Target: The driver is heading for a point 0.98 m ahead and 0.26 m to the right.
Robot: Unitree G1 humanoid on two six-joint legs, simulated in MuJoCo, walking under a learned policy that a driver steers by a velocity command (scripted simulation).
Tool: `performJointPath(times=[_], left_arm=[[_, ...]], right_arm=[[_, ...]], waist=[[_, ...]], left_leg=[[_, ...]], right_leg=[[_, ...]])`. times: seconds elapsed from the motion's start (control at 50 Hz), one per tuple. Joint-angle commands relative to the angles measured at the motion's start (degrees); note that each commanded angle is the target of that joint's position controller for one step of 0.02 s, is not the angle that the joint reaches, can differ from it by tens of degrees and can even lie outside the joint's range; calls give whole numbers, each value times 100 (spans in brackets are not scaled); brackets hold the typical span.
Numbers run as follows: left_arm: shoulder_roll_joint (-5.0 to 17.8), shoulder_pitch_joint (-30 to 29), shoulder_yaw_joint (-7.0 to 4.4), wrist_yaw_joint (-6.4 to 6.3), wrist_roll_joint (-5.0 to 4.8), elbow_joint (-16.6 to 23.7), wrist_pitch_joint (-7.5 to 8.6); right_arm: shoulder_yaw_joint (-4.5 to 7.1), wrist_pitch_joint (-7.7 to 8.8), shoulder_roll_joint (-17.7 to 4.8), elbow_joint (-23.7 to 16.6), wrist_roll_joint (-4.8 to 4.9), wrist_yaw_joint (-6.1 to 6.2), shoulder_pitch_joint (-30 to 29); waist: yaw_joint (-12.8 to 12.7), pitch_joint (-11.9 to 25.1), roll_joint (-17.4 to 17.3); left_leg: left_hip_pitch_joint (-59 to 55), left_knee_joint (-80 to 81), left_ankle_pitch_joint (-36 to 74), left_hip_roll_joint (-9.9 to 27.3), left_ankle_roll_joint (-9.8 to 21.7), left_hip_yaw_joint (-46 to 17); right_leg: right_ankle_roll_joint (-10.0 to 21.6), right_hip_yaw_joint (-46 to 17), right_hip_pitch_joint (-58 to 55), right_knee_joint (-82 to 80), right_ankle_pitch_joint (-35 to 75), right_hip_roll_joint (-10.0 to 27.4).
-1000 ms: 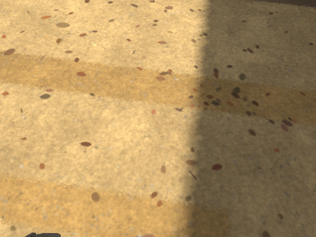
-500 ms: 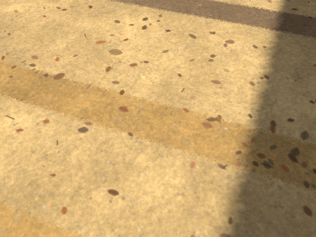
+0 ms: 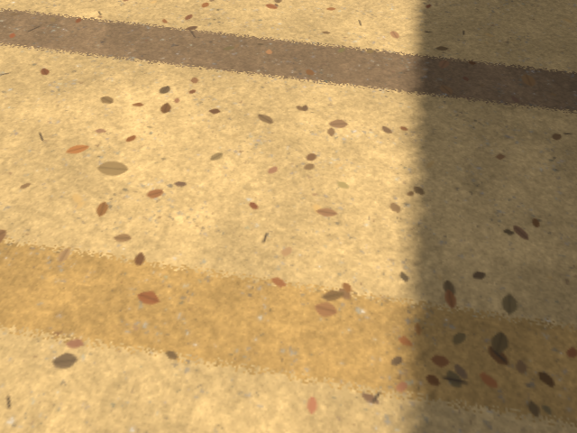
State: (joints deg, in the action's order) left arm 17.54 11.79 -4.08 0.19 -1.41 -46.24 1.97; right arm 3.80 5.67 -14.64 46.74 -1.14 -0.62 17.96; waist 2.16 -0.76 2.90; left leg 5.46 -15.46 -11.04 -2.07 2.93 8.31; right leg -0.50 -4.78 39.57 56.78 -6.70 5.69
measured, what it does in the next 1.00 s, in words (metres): walks ahead, turning right: right foot, then left foot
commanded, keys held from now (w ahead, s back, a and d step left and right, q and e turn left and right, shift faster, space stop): w+e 0.38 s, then e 0.14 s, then no key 0.48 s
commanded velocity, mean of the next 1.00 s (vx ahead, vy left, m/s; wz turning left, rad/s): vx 0.30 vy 0.00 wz -0.39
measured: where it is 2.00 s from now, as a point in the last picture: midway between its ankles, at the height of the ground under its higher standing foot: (345, 432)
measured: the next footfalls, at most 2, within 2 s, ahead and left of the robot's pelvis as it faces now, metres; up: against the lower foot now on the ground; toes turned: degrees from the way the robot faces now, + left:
right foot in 0.26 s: +0.30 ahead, -0.15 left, +0.00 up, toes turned -12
left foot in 0.68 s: +0.58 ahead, -0.04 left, +0.00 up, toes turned -23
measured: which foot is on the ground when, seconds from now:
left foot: down 0.00-0.26, up 0.28-0.66, down 0.68-1.00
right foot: up 0.00-0.24, down 0.26-0.70, up 0.72-0.96, down 0.98-1.00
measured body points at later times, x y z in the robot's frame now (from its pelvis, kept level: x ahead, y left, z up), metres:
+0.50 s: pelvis +0.27 -0.07 +0.00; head +0.31 -0.10 +0.45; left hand +0.43 +0.18 -0.11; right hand +0.38 -0.38 -0.10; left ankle +0.40 +0.08 -0.68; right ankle +0.26 -0.14 -0.75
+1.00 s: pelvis +0.43 -0.08 -0.02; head +0.45 -0.09 +0.43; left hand +0.63 +0.12 -0.14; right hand +0.46 -0.36 -0.13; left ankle +0.54 -0.02 -0.75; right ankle +0.36 -0.21 -0.75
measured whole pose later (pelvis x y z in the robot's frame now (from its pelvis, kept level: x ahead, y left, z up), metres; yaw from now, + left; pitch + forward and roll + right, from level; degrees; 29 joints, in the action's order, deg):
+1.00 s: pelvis +0.43 -0.08 -0.02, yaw -25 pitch +0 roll +1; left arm 15.0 12.3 -2.9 -1.7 0.8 -44.8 -2.7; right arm 0.9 0.8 -12.3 45.8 -0.8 -0.5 7.4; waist 0.1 -2.7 0.6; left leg 20.8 -29.0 -8.2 -2.0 1.4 0.2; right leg -1.9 -4.4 14.7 32.1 -16.2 1.6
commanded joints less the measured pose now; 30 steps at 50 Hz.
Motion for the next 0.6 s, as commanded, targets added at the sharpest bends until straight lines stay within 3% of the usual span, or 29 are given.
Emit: performJointPath(times=[0.02,0.1,0.16,0.2,0.22,0.24,0.26,0.28,0.3,0.32,0.34,0.36,0.38,0.4,0.44,0.48,0.52,0.6], left_arm=[[122,-91,-13,81,24,326,55],[8,-892,64,217,36,673,65],[76,-1172,48,314,30,934,54],[238,-966,-38,351,31,1008,31],[386,-569,-124,348,23,957,13],[631,209,-272,313,6,783,6],[1059,1182,-479,209,6,547,-36],[1744,1231,-597,129,-53,517,-29],[1409,1395,-471,145,-1,704,53],[1050,1230,-368,154,59,668,116],[876,896,-318,147,33,696,156],[676,477,-255,137,25,769,158],[526,217,-195,109,92,880,164],[535,55,-189,87,134,973,157],[707,8,-237,19,128,995,155],[897,76,-302,-71,110,955,101],[907,182,-321,-144,43,913,-12],[719,484,-255,-208,40,769,-138]], right_arm=[[178,108,-798,-357,16,78,-491],[241,-2,-984,-123,100,135,-86],[292,-149,-1097,7,187,150,58],[336,-237,-1257,-12,221,193,-51],[353,-289,-1329,-30,232,220,-107],[346,-331,-1350,-53,252,242,-213],[287,-304,-1243,-121,204,268,-205],[6,-153,-359,-427,-46,164,358],[-9,103,-612,-497,135,73,-56],[79,243,-931,-672,370,11,-694],[44,312,-876,-722,344,24,-838],[72,315,-890,-660,187,66,-866],[123,258,-965,-632,106,78,-773],[144,178,-967,-638,76,78,-722],[119,47,-805,-659,23,105,-644],[49,-24,-612,-753,-6,134,-902],[-7,-43,-501,-809,6,111,-1215],[6,-53,-614,-883,86,-11,-1594]], waist=[[-149,-166,-598],[178,-435,-453],[192,-473,-514],[-34,-185,-722],[-285,92,-827],[-742,498,-774],[-1195,1017,-430],[-576,1453,1183],[-868,2355,670],[-1020,1609,336],[-790,1059,-25],[-525,649,-261],[-312,512,-164],[-180,375,-119],[-47,269,-193],[-83,224,-121],[-234,388,112],[-482,573,299]], left_leg=[[207,883,1548,1491,693,-366],[-389,818,1655,1694,631,-32],[-1071,400,2417,1881,530,119],[-1274,-295,4279,1884,395,286],[-1268,-949,5162,1842,321,357],[-951,-2011,5363,1673,174,491],[221,-3570,4153,1436,-76,514],[2991,-5730,-1336,331,-484,243],[3793,-6585,-2377,-58,-454,-1192],[4289,-6528,-1867,282,-299,-1400],[4177,-6017,-1361,536,-206,-1366],[3819,-5479,-1100,718,-238,-1327],[3364,-5179,-908,837,-281,-1355],[3097,-5016,-857,833,-366,-1321],[2822,-4480,-783,754,-580,-1154],[2575,-3609,-218,528,-725,-989],[2149,-2728,730,257,-754,-923],[1878,-1749,1524,119,-666,-1086]], right_leg=[[8,2,-109,-856,989,108],[156,373,5,-1740,1126,39],[354,616,132,-2040,473,-82],[566,966,-452,-2062,-135,-417],[698,1127,-1024,-2039,-419,-648],[886,1189,-2117,-2341,-247,-893],[1166,539,-3862,-2591,-4,-691],[2225,-2515,-6003,-2833,-450,864],[2662,-4388,-6551,-3800,-1167,1404],[2291,-3548,-6127,-3955,-847,1224],[2060,-2811,-5306,-3935,-423,968],[1892,-2246,-4433,-3989,174,738],[1843,-1904,-3819,-4110,683,588],[1838,-1753,-3403,-4197,1323,508],[1814,-1259,-2808,-4154,2731,400],[1626,-777,-2373,-4029,3310,103],[1330,-522,-2203,-3825,3080,-208],[1076,-874,-2657,-3475,2023,-45]])
Keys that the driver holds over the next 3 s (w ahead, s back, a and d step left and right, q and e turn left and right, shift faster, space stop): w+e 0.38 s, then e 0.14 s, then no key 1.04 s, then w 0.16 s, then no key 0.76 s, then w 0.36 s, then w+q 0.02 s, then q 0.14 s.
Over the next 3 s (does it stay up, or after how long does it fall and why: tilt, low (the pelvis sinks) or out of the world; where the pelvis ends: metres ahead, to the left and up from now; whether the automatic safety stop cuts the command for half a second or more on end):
stays up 0.64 -0.25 0.00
